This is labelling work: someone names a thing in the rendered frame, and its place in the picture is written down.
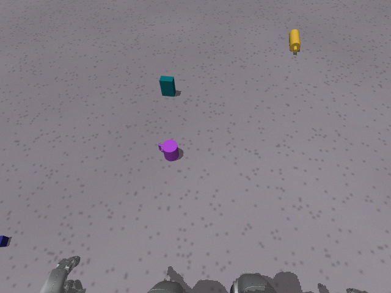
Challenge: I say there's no left robot hand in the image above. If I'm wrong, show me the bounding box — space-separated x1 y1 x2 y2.
40 256 86 293

